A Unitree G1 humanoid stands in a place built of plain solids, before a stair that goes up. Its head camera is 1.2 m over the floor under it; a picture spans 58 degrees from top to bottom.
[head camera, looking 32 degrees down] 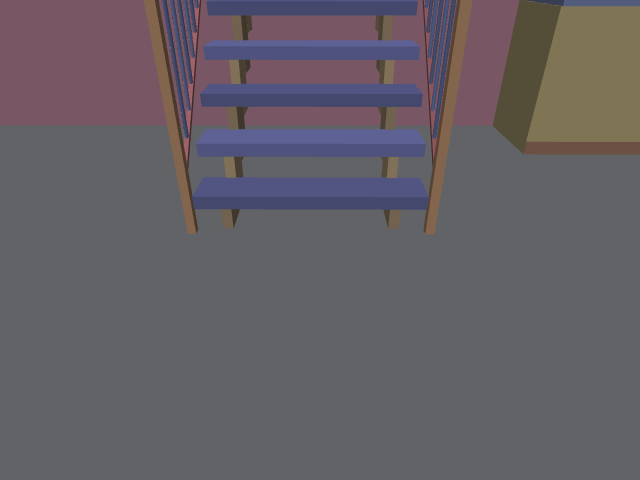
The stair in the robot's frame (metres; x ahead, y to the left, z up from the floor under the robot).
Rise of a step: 0.21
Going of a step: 0.21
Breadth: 1.22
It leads straight ahead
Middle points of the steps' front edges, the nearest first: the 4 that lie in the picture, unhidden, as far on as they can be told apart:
2.00 0.05 0.21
2.21 0.05 0.42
2.42 0.05 0.63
2.63 0.05 0.84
